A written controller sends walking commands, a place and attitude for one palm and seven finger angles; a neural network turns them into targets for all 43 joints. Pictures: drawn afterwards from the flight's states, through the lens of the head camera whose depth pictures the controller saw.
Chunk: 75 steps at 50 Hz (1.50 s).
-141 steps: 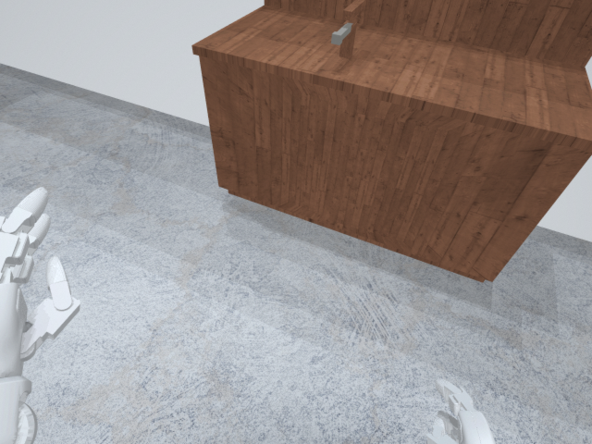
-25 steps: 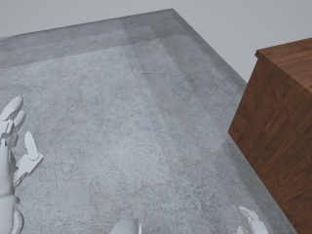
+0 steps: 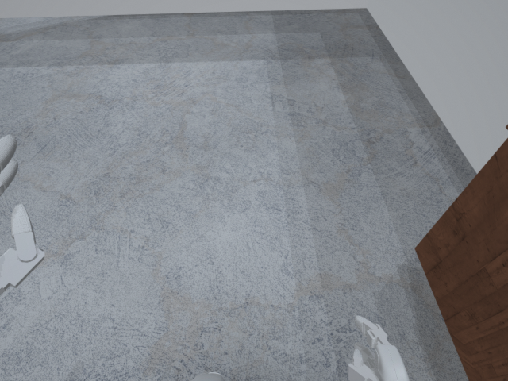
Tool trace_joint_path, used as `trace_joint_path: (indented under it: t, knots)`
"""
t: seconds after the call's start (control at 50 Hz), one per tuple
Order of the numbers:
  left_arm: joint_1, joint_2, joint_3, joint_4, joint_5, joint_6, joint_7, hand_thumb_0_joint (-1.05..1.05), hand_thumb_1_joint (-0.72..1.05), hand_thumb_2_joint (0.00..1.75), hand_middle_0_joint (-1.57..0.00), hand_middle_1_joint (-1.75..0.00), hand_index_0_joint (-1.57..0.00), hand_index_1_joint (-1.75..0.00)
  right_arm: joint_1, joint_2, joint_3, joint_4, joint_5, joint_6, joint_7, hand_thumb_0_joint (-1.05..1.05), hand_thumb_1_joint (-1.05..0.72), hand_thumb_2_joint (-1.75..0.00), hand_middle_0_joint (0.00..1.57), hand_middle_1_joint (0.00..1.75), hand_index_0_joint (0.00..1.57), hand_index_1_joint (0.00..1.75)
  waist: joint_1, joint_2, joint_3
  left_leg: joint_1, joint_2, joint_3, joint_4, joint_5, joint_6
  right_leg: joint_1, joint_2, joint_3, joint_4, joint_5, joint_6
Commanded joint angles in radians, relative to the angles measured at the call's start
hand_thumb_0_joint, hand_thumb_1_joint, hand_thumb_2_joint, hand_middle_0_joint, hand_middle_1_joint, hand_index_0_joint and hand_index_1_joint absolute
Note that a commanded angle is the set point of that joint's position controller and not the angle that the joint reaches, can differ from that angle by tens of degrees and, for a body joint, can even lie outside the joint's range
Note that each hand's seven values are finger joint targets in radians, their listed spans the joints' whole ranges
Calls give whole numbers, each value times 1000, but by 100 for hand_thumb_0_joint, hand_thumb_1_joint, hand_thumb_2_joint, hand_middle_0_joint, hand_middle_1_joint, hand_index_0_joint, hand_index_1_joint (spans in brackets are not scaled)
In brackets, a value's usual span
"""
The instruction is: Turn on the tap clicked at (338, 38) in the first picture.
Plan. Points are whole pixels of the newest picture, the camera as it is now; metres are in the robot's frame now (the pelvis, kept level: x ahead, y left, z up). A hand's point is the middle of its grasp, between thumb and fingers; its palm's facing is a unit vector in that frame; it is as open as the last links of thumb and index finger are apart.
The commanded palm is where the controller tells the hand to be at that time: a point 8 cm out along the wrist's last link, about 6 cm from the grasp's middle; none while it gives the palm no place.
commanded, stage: walk to a spot facing it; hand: left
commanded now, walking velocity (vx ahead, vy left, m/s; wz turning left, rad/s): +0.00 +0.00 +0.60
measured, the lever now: out of the picture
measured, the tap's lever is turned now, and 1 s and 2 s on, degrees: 0 0 0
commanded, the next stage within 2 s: turn to face it in 1.48 s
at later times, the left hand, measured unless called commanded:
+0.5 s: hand out of the picture +0.10 +0.28 +0.19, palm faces +0.63 -0.67 -0.39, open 7.4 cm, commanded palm +0.03 +0.30 +0.19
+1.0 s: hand out of the picture +0.02 +0.27 +0.19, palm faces +0.80 -0.41 -0.44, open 7.4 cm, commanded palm -0.05 +0.28 +0.19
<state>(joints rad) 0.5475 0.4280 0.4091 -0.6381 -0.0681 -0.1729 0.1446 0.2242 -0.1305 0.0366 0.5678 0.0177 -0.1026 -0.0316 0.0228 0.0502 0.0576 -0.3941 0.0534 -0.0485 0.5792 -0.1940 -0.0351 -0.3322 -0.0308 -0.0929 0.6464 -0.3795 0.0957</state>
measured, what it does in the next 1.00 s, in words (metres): steps on the spot, turning left: right foot, then left foot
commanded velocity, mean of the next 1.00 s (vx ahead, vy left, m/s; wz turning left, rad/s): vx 0.20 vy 0.00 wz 0.56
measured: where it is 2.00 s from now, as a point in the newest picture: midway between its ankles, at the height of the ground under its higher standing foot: outside the picture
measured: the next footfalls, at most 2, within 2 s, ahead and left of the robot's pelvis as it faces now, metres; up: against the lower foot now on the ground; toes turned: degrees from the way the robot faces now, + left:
right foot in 0.02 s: +0.06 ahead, -0.13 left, +0.00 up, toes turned -5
left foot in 0.38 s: -0.03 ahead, +0.13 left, +0.00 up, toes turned +19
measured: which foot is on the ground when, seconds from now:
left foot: down 0.00-0.02, up 0.04-0.36, down 0.38-0.68, up 0.70-1.00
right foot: up 0.00-0.00, down 0.02-0.38, up 0.40-0.66, down 0.68-1.00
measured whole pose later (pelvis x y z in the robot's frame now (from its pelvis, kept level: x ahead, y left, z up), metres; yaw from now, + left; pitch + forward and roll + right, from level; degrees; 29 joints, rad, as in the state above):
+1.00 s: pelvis -0.01 -0.04 +0.02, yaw +36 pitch +0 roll +4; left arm 0.49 0.36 0.34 -0.52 -0.04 -0.18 0.17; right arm 0.23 -0.28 -0.05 0.60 -0.01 -0.06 -0.08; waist 0.02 -0.02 0.04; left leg -0.49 0.08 0.13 0.85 -0.34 -0.03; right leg -0.16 -0.16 -0.28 0.46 -0.30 -0.01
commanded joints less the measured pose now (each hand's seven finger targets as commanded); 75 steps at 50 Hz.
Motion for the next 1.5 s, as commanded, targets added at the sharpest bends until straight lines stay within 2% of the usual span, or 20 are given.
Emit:
trace_joint_path:
  t: [0.0,0.08,0.3,0.32,0.38,0.46,0.62,0.64,0.66,0.68,0.78,1.04,1.06,1.1,1.16,1.26,1.36,1.38,1.42,1.48]
  knots:
    - [-169,146,81,-34,33,-4,24,0,90,90,-20,-30,-20,-30,-81,-134,-63,-130,3,-36,-30,0,-90,-90,20,30,20,30,-18,-302,-152,-168,-54,83,283,-263,10,245,-335,363,-377,284,-142]
    - [-225,94,13,-37,32,-11,26,0,90,90,-20,-30,-20,-30,-143,-147,-57,-95,-14,-24,-47,0,-90,-90,20,30,20,30,-16,-210,-102,-193,-16,34,702,-247,-34,138,-367,180,-325,429,-212]
    - [-101,109,84,-144,22,-52,60,0,90,90,-20,-30,-20,-30,-82,-151,-82,-154,-30,22,-67,0,-90,-90,20,30,20,30,-28,-158,-224,124,-50,185,-96,-101,3,208,-318,-17,-66,562,-142]
    - [-118,115,81,-168,15,-56,58,0,90,90,-20,-30,-20,-30,-69,-167,-92,-162,-25,24,-66,0,-90,-90,20,30,20,30,-43,-76,-248,211,-18,147,-159,28,25,155,-278,-43,74,516,-100]
    - [-92,120,74,-120,35,-92,19,0,90,90,-20,-30,-20,-30,-57,-191,-96,-138,-22,-17,-39,0,-90,-90,20,30,20,30,-36,287,-144,354,360,-435,-211,626,282,-356,-76,36,508,-252,-14]
    - [-144,90,38,-235,45,-99,7,0,90,90,-20,-30,-20,-30,-85,-200,-108,-119,3,-44,-7,0,-90,-90,20,30,20,30,-28,230,-128,185,180,-162,-229,197,206,-207,-54,8,390,-36,-14]
    - [-153,61,35,-38,35,-44,6,0,90,90,-20,-30,-20,-30,-112,-176,-70,-93,-15,-35,-30,0,-90,-90,20,30,20,30,6,137,-106,-71,121,-185,-171,-300,170,226,35,-48,-140,-60,-32]
    - [-175,72,31,-23,46,-36,5,0,90,90,-20,-30,-20,-30,-110,-158,-65,-91,-12,-29,-31,0,-90,-90,20,30,20,30,14,5,-108,-193,48,-101,21,-376,124,327,-67,61,-289,-85,-81]
    - [-185,125,49,6,54,-19,9,0,90,90,-20,-30,-20,-30,-101,-125,-61,-98,-10,-20,-31,0,-90,-90,20,30,20,30,15,-337,-102,-387,-78,44,388,-442,54,373,-358,469,-456,-282,-198]
    - [-246,158,63,-22,29,-24,19,0,90,90,-20,-30,-20,-30,-148,-175,-75,-103,-24,-35,-39,0,-90,-90,20,30,20,30,13,-364,-72,-405,-57,9,655,-351,21,255,-502,636,-510,-281,-248]
    - [-191,124,44,-30,43,-60,12,0,90,90,-20,-30,-20,-30,-159,-171,-71,-73,-29,-5,-43,0,-90,-90,20,30,20,30,-13,-188,-42,-325,22,56,721,-136,-21,191,-339,130,-417,128,-186]
    - [-212,95,42,-160,29,-55,74,0,90,90,-20,-30,-20,-30,-65,-168,-102,-155,-25,-1,-48,0,-90,-90,20,30,20,30,-15,-200,-163,109,-58,292,-54,-119,36,233,-321,-61,-91,354,-179]
    - [-214,80,18,-167,28,-60,71,0,90,90,-20,-30,-20,-30,-41,-181,-109,-155,-18,-4,-55,0,-90,-90,20,30,20,30,-48,-47,-199,300,-40,240,-119,-61,63,109,-274,-113,151,394,-133]
    - [-250,97,26,-218,38,-104,73,0,90,90,-20,-30,-20,-30,-64,-206,-102,-167,-12,-15,-33,0,-90,-90,20,30,20,30,-45,381,-220,541,361,-441,-239,441,283,-330,-34,-56,662,-275,-52]
    - [-183,186,118,-190,51,-109,36,0,90,90,-20,-30,-20,-30,-94,-196,-117,-134,5,-14,-16,0,-90,-90,20,30,20,30,-27,189,-186,370,340,-367,-233,144,328,-418,-122,92,710,-147,-53]
    - [-80,115,92,-232,28,-123,21,0,90,90,-20,-30,-20,-30,-101,-168,-87,-109,-3,-57,-9,0,-90,-90,20,30,20,30,-10,225,-144,119,205,-14,-287,71,208,-112,-83,-34,258,24,-38]
    - [-140,63,47,-19,38,-84,19,0,90,90,-20,-30,-20,-30,-89,-161,-75,-86,-4,-41,-37,0,-90,-90,20,30,20,30,-9,101,-139,38,146,63,-105,-189,134,180,5,-125,-114,87,-35]
    - [-181,83,48,1,47,-74,21,0,90,90,-20,-30,-20,-30,-85,-153,-73,-79,-3,-33,-42,0,-90,-90,20,30,20,30,-11,-20,-139,-33,101,82,72,-260,110,243,-67,-24,-210,27,-67]
    - [-225,174,107,30,43,-55,31,0,90,90,-20,-30,-20,-30,-126,-154,-70,-99,-13,-33,-41,0,-90,-90,20,30,20,30,15,-420,-141,-347,-47,78,633,-398,41,340,-467,584,-414,-6,-253]
    - [-238,130,61,-36,41,-87,17,0,90,90,-20,-30,-20,-30,-157,-164,-68,-69,-14,-16,-29,0,-90,-90,20,30,20,30,-3,-228,-59,-322,42,23,745,-240,8,213,-432,356,-398,49,-256]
